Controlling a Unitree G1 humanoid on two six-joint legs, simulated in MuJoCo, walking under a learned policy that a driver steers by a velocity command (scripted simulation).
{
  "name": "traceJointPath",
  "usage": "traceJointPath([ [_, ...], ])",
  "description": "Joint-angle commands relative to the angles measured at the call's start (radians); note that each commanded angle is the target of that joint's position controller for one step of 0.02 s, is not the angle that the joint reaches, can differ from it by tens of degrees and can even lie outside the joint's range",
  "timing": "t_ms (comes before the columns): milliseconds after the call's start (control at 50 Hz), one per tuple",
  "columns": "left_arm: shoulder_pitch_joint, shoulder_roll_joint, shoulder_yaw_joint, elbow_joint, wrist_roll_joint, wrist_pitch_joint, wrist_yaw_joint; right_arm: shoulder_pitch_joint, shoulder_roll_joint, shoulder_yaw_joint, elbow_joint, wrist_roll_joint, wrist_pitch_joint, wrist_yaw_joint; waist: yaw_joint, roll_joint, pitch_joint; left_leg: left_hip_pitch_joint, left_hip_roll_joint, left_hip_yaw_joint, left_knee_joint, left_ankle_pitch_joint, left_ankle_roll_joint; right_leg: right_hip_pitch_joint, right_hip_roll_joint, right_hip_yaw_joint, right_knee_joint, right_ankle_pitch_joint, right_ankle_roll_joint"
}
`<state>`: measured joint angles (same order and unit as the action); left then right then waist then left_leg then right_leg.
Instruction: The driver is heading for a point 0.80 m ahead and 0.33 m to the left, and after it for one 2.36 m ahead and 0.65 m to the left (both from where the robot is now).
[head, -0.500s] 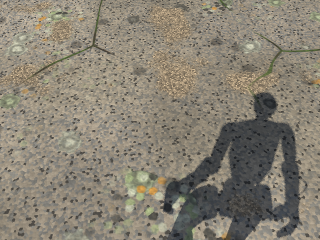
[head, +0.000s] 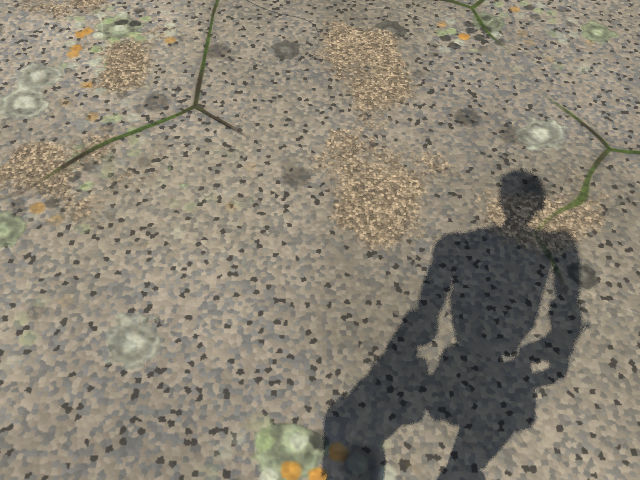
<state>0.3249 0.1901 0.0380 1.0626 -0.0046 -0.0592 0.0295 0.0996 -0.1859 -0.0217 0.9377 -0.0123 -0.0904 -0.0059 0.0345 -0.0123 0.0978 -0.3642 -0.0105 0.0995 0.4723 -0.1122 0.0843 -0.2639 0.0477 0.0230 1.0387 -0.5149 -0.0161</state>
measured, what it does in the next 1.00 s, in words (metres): steps on the spot, turning left: right foot, then left foot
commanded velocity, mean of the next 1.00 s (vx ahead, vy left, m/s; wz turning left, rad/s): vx -0.03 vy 0.00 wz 0.22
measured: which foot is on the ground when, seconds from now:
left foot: down 0.00-0.42, up 0.44-0.82, down 0.84-1.00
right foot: up 0.00-0.38, down 0.40-0.84, up 0.86-1.00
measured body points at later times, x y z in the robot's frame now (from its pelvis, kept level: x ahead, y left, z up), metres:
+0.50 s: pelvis -0.02 -0.03 +0.01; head -0.01 -0.05 +0.46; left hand +0.00 +0.22 -0.13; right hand +0.06 -0.28 -0.15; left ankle +0.04 +0.08 -0.70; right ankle -0.03 -0.12 -0.73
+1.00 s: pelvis -0.09 +0.01 +0.01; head -0.07 +0.05 +0.46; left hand -0.07 +0.30 -0.14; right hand +0.04 -0.24 -0.11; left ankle -0.13 +0.07 -0.73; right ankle -0.05 -0.13 -0.66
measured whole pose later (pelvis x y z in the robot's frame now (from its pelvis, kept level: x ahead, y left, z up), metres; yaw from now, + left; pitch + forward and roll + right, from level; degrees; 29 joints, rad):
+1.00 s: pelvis -0.09 +0.01 +0.01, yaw +17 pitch +0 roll -2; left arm 0.15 0.28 0.08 0.90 0.02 0.05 0.03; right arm 0.26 -0.24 -0.07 0.88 -0.01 0.04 -0.02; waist 0.00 -0.04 0.05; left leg -0.18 -0.07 -0.04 0.44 -0.25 0.09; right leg -0.49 -0.02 0.00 1.03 -0.37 0.02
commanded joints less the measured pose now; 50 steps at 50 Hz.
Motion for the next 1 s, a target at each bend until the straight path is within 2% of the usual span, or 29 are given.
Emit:
traceJointPath([
  [20,0.123,0.041,0.012,0.003,0.035,0.035,-0.007,0.096,-0.054,0.007,0.009,0.010,0.004,-0.024,0.009,0.086,-0.164,0.207,0.270,-0.178,-0.123,0.954,0.138,-0.053,-0.058,0.050,-0.015,0.060,0.025],
  [60,0.146,0.023,0.012,0.016,0.028,0.064,-0.007,0.108,-0.099,0.002,0.013,0.001,0.003,-0.024,0.029,0.086,-0.199,0.165,0.256,-0.137,-0.126,0.983,0.143,0.011,-0.027,0.024,-0.043,0.096,0.036],
  [100,0.109,0.036,0.016,0.004,0.025,0.087,0.003,0.091,-0.129,-0.004,0.005,-0.001,0.011,-0.019,0.033,0.098,-0.209,0.141,0.255,-0.121,-0.127,0.925,0.156,0.000,-0.022,0.016,-0.069,0.109,0.037],
  [160,0.019,0.072,0.025,-0.033,0.027,0.115,0.014,0.099,-0.149,-0.014,0.000,-0.005,0.046,-0.023,0.012,0.124,-0.202,0.124,0.254,-0.139,-0.137,0.699,0.165,-0.049,-0.030,0.006,-0.078,0.115,0.027],
  [220,-0.033,0.079,0.027,-0.055,0.027,0.133,0.019,0.111,-0.153,-0.026,-0.006,-0.011,0.085,-0.033,-0.010,0.116,-0.183,0.092,0.276,-0.197,-0.176,0.367,0.186,-0.080,-0.041,0.000,-0.060,0.087,0.018],
  [280,-0.055,0.065,0.020,-0.062,0.028,0.133,0.021,0.099,-0.144,-0.031,-0.007,-0.019,0.109,-0.039,-0.030,0.132,-0.147,0.067,0.262,-0.248,-0.227,-0.019,0.170,-0.068,-0.049,-0.020,-0.171,0.076,0.008],
  [340,-0.017,0.063,0.016,-0.050,0.020,0.120,0.022,0.107,-0.161,-0.040,0.006,-0.014,0.126,-0.042,-0.040,0.140,-0.139,0.084,0.264,-0.295,-0.241,-0.155,0.145,-0.007,-0.035,-0.049,-0.349,0.072,-0.015],
  [380,0.055,0.053,0.012,-0.026,0.021,0.105,0.021,0.116,-0.168,-0.047,0.017,-0.001,0.138,-0.044,-0.015,0.089,-0.109,0.012,0.241,-0.281,-0.223,-0.257,0.075,0.120,-0.036,-0.049,-0.619,0.209,-0.056],
  [400,0.036,0.089,0.015,-0.039,0.033,0.093,0.021,0.164,-0.143,-0.045,0.025,0.002,0.141,-0.039,-0.040,-0.030,-0.075,-0.036,0.179,-0.228,-0.137,-0.323,0.010,0.130,-0.127,0.097,-0.791,0.165,-0.080],
  [420,-0.003,0.165,0.025,-0.071,0.036,0.085,0.021,0.160,-0.090,-0.037,-0.004,0.016,0.137,-0.033,-0.062,-0.217,-0.053,-0.112,0.017,-0.068,0.019,-0.343,-0.051,0.060,-0.351,0.373,-0.880,0.083,-0.158],
  [440,-0.063,0.136,0.015,-0.079,0.040,0.075,0.022,0.074,-0.120,-0.048,-0.004,0.001,0.143,-0.033,-0.021,-0.199,0.017,-0.024,-0.020,-0.087,0.226,-0.356,-0.055,-0.149,-0.408,0.366,-0.918,0.158,-0.219],
  [460,-0.118,0.121,0.009,-0.095,0.043,0.064,0.031,0.065,-0.116,-0.053,-0.006,0.001,0.148,-0.023,-0.058,-0.118,0.015,0.020,-0.045,-0.151,0.358,-0.319,-0.048,-0.184,-0.347,0.275,-0.892,0.241,-0.212],
  [480,-0.180,0.144,0.016,-0.114,0.038,0.059,0.039,0.101,-0.111,-0.056,0.010,0.002,0.148,-0.014,-0.094,-0.092,0.007,0.009,-0.068,-0.165,0.449,-0.289,-0.044,-0.163,-0.294,0.182,-0.858,0.355,-0.186],
  [500,-0.203,0.160,0.021,-0.130,0.032,0.056,0.042,0.133,-0.128,-0.064,0.023,-0.006,0.146,-0.013,-0.109,-0.094,-0.020,-0.026,-0.075,-0.164,0.525,-0.277,-0.044,-0.090,-0.269,0.129,-0.821,0.477,-0.174],
  [540,-0.175,0.143,0.022,-0.142,0.019,0.056,0.043,0.168,-0.140,-0.073,0.038,-0.020,0.141,-0.017,-0.095,-0.074,-0.073,-0.093,-0.063,-0.142,0.616,-0.300,-0.072,0.059,-0.269,0.077,-0.753,0.679,-0.192],
  [580,-0.115,0.131,0.023,-0.133,0.016,0.060,0.046,0.132,-0.127,-0.071,0.018,-0.014,0.140,-0.023,-0.055,-0.084,-0.087,-0.156,-0.029,-0.123,0.571,-0.324,-0.106,0.180,-0.287,0.071,-0.726,0.690,-0.210],
  [620,-0.064,0.143,0.030,-0.120,0.021,0.066,0.052,0.098,-0.114,-0.066,-0.004,-0.006,0.145,-0.022,-0.015,-0.106,-0.095,-0.169,-0.011,-0.106,0.487,-0.361,-0.126,0.256,-0.304,0.082,-0.711,0.663,-0.218],
  [660,-0.052,0.165,0.039,-0.119,0.026,0.071,0.052,0.090,-0.107,-0.063,-0.021,-0.001,0.150,-0.018,0.003,-0.122,-0.102,-0.132,-0.003,-0.086,0.412,-0.401,-0.126,0.267,-0.318,0.081,-0.696,0.648,-0.221],
  [760,-0.109,0.209,0.059,-0.142,0.037,0.078,0.033,0.136,-0.102,-0.059,-0.047,0.012,0.148,-0.008,-0.012,-0.147,-0.127,0.014,-0.002,-0.037,0.263,-0.406,-0.080,0.187,-0.352,0.049,-0.654,0.694,-0.208],
  [800,-0.149,0.222,0.065,-0.154,0.034,0.085,0.026,0.191,-0.093,-0.058,-0.044,0.012,0.141,0.000,-0.050,-0.133,-0.137,0.109,-0.009,-0.015,0.125,-0.308,-0.053,0.129,-0.347,0.010,-0.605,0.643,-0.166],
  [820,-0.160,0.226,0.070,-0.155,0.033,0.092,0.021,0.228,-0.095,-0.058,-0.037,0.011,0.135,0.001,-0.076,-0.098,-0.131,0.190,-0.014,-0.020,-0.019,-0.180,-0.036,0.064,-0.331,-0.031,-0.552,0.549,-0.112],
  [840,-0.128,0.206,0.072,-0.149,0.033,0.099,0.013,0.230,-0.143,-0.069,-0.043,-0.004,0.123,0.000,-0.074,0.041,-0.099,0.261,0.051,-0.179,-0.181,-0.137,-0.009,-0.060,-0.269,-0.105,-0.402,0.343,-0.034],
  [860,-0.148,0.121,0.052,-0.215,0.030,0.103,0.011,0.234,-0.304,-0.102,-0.077,-0.010,0.114,-0.003,-0.056,0.333,-0.074,0.318,0.363,-0.612,-0.228,0.142,0.094,-0.348,-0.075,-0.193,-0.182,-0.088,0.051],
  [880,-0.275,0.127,0.043,-0.254,0.033,0.109,0.024,0.287,-0.301,-0.103,-0.060,-0.023,0.112,-0.005,-0.114,0.239,-0.039,0.204,0.394,-0.625,-0.234,0.273,0.188,-0.339,-0.058,-0.040,-0.044,-0.109,0.042],
  [900,-0.254,0.138,0.045,-0.246,0.016,0.111,0.022,0.243,-0.258,-0.094,-0.067,-0.015,0.113,-0.012,-0.066,0.142,-0.024,0.179,0.331,-0.525,-0.216,0.218,0.190,-0.326,-0.078,-0.005,0.020,-0.024,0.036],
  [920,-0.228,0.150,0.048,-0.228,0.007,0.103,0.014,0.160,-0.232,-0.087,-0.091,-0.005,0.116,-0.016,-0.032,0.099,-0.012,0.170,0.256,-0.448,-0.212,0.140,0.151,-0.320,-0.086,0.011,0.016,0.076,0.030],
  [940,-0.211,0.169,0.054,-0.220,0.016,0.095,0.008,0.107,-0.221,-0.084,-0.116,0.000,0.118,-0.018,-0.017,0.116,-0.026,0.201,0.209,-0.416,-0.207,0.128,0.121,-0.333,-0.083,0.013,0.017,0.131,0.027],
  [960,-0.189,0.180,0.057,-0.209,0.031,0.093,-0.001,0.099,-0.204,-0.080,-0.129,0.005,0.118,-0.018,-0.019,0.132,-0.053,0.229,0.184,-0.392,-0.196,0.190,0.118,-0.328,-0.077,0.007,0.039,0.167,0.031],
  [1000,-0.176,0.172,0.057,-0.213,0.031,0.095,-0.011,0.143,-0.198,-0.078,-0.129,0.010,0.112,-0.011,-0.027,0.102,-0.102,0.281,0.179,-0.394,-0.180,0.256,0.123,-0.330,-0.068,0.010,0.064,0.190,0.043],
])
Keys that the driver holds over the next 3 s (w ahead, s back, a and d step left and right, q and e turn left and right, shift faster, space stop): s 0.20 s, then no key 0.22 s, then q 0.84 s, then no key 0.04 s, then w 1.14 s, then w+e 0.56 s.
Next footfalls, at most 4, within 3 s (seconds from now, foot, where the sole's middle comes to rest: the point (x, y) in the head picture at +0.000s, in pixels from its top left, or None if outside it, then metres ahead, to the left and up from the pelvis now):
0.40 right None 0.01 -0.12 -0.77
0.84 left None -0.09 0.08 -0.77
1.46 right None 0.01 -0.08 -0.77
1.94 left None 0.16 0.26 -0.77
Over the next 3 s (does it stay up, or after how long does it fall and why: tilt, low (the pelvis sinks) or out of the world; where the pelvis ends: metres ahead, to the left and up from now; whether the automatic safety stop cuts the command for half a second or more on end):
stays up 0.58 0.41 0.00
